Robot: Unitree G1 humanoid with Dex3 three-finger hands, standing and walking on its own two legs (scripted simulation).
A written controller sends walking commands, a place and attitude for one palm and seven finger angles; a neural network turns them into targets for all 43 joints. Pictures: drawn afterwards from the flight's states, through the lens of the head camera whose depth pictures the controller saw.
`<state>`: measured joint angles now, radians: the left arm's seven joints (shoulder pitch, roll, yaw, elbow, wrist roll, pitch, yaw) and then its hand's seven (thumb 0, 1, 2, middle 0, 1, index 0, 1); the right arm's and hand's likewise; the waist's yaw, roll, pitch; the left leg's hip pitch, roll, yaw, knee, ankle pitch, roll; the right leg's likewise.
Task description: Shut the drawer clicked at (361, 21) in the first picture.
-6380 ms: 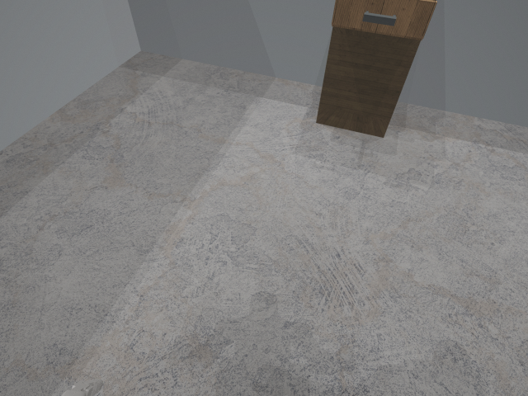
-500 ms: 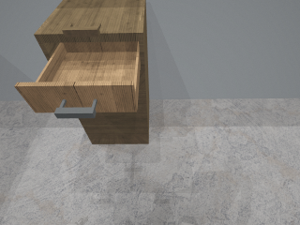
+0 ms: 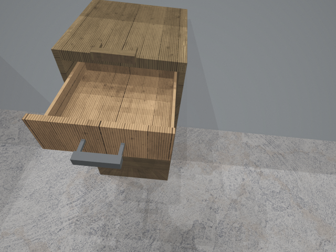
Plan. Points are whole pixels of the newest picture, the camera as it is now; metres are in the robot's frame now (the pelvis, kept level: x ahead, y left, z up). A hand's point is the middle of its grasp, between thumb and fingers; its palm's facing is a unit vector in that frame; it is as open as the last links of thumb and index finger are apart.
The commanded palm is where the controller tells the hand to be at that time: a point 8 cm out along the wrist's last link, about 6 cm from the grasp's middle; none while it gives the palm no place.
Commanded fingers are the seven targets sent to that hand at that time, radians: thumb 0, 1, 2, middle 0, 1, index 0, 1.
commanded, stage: come to a stop and stand still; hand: left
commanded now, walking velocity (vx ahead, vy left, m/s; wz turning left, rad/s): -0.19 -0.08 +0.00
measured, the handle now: (99, 152) +0.35 +0.22 -0.01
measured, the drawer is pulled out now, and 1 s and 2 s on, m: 0.26 0.26 0.26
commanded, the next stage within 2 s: look again from close up in 1.52 s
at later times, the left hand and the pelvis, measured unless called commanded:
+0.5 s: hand out of the picture +0.04 +0.13 -0.16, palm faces +0.06 -0.97 -0.25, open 7.4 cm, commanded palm none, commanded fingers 0.00 0.90 0.90 -0.20 -0.30 -0.20 -0.30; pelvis -0.02 -0.06 +0.00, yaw +0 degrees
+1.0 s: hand out of the picture -0.04 +0.15 -0.18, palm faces +0.06 -0.98 -0.18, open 7.4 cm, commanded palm none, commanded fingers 0.00 0.90 0.90 -0.20 -0.30 -0.20 -0.30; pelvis -0.02 -0.02 +0.00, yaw +0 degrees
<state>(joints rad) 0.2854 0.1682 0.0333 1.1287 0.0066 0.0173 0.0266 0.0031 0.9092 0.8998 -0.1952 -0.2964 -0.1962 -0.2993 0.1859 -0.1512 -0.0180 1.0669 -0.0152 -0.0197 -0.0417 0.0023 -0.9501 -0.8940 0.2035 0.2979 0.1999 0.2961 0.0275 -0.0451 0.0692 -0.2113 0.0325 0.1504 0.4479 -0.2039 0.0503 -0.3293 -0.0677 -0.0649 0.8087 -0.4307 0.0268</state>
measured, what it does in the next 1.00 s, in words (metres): steps on the spot: right foot, then left foot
